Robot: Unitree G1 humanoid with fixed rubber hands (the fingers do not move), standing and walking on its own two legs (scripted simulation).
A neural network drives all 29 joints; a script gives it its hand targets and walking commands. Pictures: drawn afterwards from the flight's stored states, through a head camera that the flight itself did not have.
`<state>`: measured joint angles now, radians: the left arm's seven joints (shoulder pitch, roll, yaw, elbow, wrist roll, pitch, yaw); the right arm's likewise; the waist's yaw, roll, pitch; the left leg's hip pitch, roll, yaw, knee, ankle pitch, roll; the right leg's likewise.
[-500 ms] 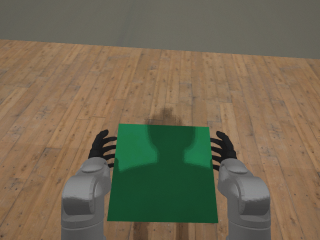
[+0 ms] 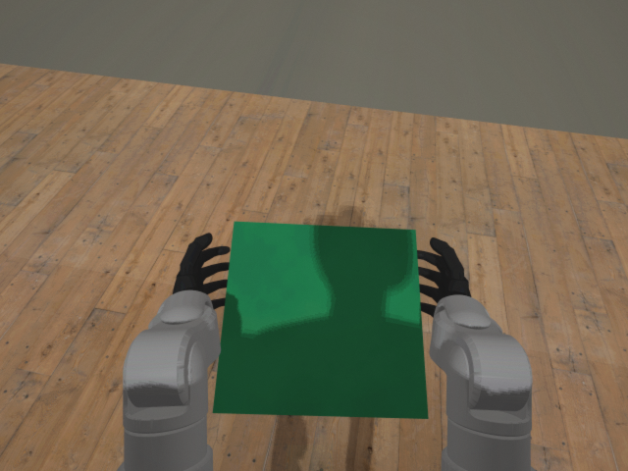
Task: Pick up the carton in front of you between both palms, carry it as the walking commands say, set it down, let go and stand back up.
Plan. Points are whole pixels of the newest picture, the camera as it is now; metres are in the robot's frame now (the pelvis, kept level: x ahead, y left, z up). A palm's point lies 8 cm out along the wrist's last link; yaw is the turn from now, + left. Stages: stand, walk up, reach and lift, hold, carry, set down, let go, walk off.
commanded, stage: carry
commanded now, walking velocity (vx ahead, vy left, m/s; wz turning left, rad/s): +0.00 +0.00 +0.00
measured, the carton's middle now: (317, 327) +0.31 +0.01 +0.00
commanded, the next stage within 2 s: none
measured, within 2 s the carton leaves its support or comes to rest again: neither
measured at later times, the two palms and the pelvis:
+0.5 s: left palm (208, 263) +0.38 +0.16 +0.05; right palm (419, 266) +0.38 -0.13 +0.05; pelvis +0.08 +0.01 +0.01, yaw -1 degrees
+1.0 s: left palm (202, 243) +0.42 +0.17 +0.04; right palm (403, 253) +0.40 -0.12 +0.04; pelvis +0.12 +0.04 +0.00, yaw -3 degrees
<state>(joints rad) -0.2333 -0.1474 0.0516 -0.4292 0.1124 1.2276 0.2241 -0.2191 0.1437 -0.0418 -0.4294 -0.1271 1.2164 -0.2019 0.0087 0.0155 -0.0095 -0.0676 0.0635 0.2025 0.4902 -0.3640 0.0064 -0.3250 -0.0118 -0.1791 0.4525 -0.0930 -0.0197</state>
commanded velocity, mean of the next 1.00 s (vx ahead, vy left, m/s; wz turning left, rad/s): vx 0.00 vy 0.00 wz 0.00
